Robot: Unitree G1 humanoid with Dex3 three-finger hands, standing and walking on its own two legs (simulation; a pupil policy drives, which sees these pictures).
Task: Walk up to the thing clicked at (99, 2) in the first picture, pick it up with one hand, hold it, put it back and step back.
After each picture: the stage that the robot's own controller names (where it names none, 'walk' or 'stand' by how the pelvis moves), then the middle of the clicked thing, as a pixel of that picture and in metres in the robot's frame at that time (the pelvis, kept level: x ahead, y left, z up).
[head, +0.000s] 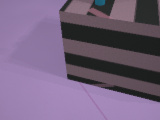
stand; out of the picture +1.06 -0.12 +0.10
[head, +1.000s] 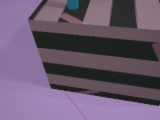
walk; out of the picture +0.96 +0.11 +0.13
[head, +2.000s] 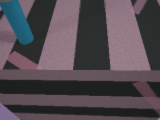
walk; (16, 17) +0.61 +0.30 +0.12
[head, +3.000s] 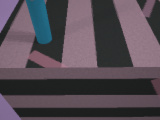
walk; (39, 16) +0.63 +0.18 +0.13
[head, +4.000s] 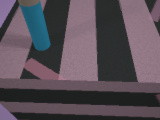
stand; (35, 21) +0.56 +0.20 +0.11
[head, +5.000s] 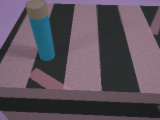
stand; (42, 33) +0.55 +0.17 +0.10
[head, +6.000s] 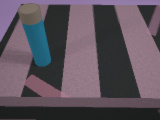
stand; (37, 38) +0.51 +0.19 +0.10
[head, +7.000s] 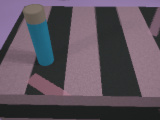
stand; (40, 38) +0.52 +0.18 +0.10
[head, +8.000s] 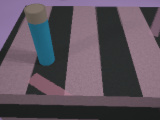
stand; (41, 38) +0.52 +0.18 +0.10
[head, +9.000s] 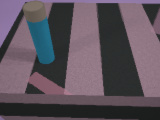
rise first; (41, 36) +0.52 +0.18 +0.10
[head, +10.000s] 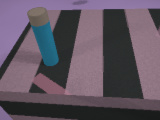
rise first; (45, 39) +0.53 +0.20 +0.10
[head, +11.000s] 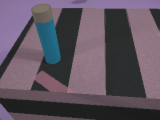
go down; (48, 37) +0.54 +0.18 +0.11
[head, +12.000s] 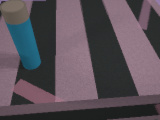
go down; (24, 39) +0.49 +0.18 +0.12
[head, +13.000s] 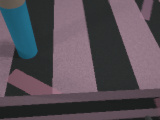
close in; (19, 26) +0.50 +0.18 +0.13
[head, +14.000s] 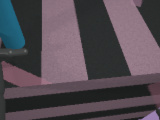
close; (2, 15) +0.53 +0.21 +0.16
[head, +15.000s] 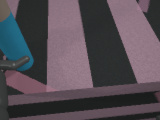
lift; (9, 38) +0.44 +0.19 +0.15
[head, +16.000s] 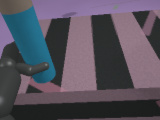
lift; (30, 41) +0.34 +0.14 +0.27
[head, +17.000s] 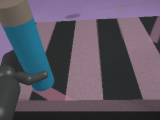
hold; (30, 50) +0.32 +0.15 +0.25
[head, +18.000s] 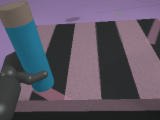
hold; (30, 51) +0.33 +0.15 +0.25
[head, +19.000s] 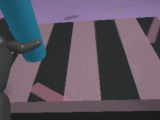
crouch; (21, 19) +0.36 +0.16 +0.32
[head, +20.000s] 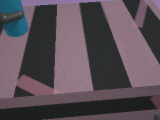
lower; out of the picture +0.48 +0.18 +0.31
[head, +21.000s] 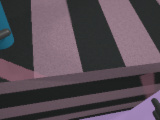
lower; out of the picture +0.52 +0.20 +0.17
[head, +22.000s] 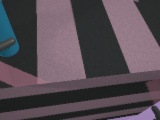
lower; out of the picture +0.49 +0.20 +0.16
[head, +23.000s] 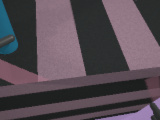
lower; out of the picture +0.50 +0.20 +0.16
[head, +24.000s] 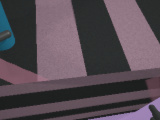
lower; out of the picture +0.51 +0.21 +0.17
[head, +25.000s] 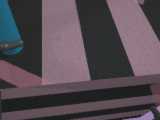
open; out of the picture +0.50 +0.20 +0.16
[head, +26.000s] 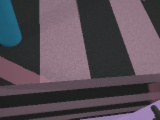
rise; out of the picture +0.50 +0.19 +0.16
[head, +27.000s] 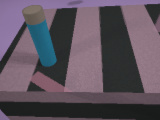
sink last; (41, 39) +0.52 +0.20 +0.13
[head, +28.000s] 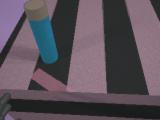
stand; (43, 35) +0.51 +0.18 +0.11
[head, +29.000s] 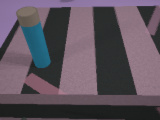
stand; (35, 40) +0.51 +0.20 +0.11
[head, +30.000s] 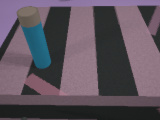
stand; (36, 41) +0.51 +0.20 +0.10
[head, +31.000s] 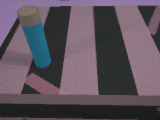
stand; (36, 40) +0.51 +0.20 +0.10
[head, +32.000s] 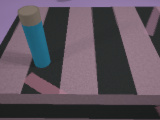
walk; (36, 40) +0.51 +0.20 +0.10
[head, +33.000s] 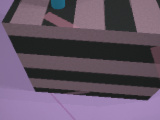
walk; out of the picture +0.80 +0.15 +0.12
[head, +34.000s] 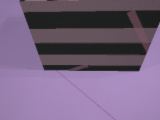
stand; out of the picture +1.16 +0.24 +0.12
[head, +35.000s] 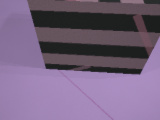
stand; out of the picture +1.18 +0.14 +0.11
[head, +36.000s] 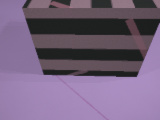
stand; out of the picture +1.18 +0.17 +0.10
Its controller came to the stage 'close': yes
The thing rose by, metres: 0.21
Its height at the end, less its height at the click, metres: +0.00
